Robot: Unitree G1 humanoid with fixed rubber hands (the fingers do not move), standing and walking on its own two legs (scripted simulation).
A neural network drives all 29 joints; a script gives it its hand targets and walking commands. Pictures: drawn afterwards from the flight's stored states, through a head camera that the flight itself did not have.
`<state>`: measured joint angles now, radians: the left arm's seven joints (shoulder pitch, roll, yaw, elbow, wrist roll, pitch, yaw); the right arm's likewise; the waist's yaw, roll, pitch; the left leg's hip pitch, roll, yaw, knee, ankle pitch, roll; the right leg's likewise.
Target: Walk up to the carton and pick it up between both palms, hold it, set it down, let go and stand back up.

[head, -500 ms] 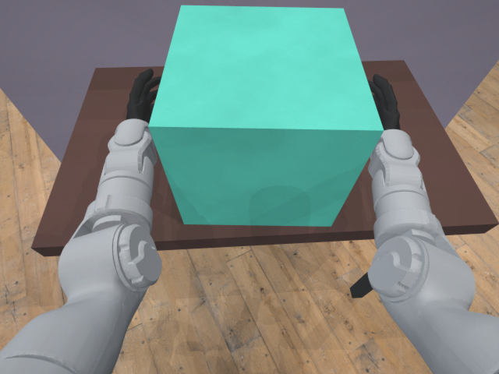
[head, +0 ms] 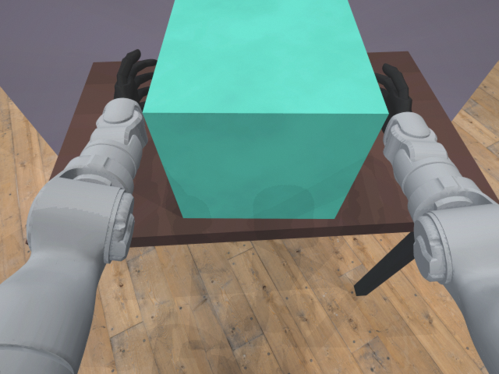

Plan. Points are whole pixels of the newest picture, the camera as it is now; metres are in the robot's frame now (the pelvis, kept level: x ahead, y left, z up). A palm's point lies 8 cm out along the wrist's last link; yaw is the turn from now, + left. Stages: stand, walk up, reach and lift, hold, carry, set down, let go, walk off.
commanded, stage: set down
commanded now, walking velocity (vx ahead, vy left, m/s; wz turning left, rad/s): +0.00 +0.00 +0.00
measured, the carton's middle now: (259, 111) +0.53 +0.01 +0.08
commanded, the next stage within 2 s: none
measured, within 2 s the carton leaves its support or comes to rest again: neither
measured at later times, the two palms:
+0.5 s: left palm (92, 107) +0.44 +0.25 +0.18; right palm (421, 109) +0.45 -0.21 +0.17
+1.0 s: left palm (55, 34) +0.46 +0.26 +0.26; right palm (472, 33) +0.47 -0.23 +0.27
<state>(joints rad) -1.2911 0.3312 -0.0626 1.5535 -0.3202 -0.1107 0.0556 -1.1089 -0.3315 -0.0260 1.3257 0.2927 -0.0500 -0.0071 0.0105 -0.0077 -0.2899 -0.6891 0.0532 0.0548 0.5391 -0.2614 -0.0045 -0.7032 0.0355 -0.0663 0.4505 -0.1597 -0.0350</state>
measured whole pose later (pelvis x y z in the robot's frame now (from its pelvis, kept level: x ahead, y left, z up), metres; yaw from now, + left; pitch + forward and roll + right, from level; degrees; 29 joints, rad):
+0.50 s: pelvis -0.05 -0.01 -0.01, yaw +3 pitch +24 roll -1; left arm -1.40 0.45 -0.31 1.45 -0.52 0.04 0.06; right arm -1.27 -0.46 -0.03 1.40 0.42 0.04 0.07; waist -0.01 -0.04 -0.27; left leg -0.84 0.05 -0.01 0.64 -0.22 -0.02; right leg -0.83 0.03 -0.11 0.54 -0.14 -0.06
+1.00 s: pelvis -0.03 -0.01 +0.01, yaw +3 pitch +21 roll -1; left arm -1.53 0.56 -0.23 1.43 -0.49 0.19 0.01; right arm -1.42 -0.54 0.06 1.33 0.46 0.21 0.04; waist -0.05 -0.03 -0.23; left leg -0.65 0.03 0.01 0.47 -0.18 -0.01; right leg -0.65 0.02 -0.08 0.40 -0.11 -0.04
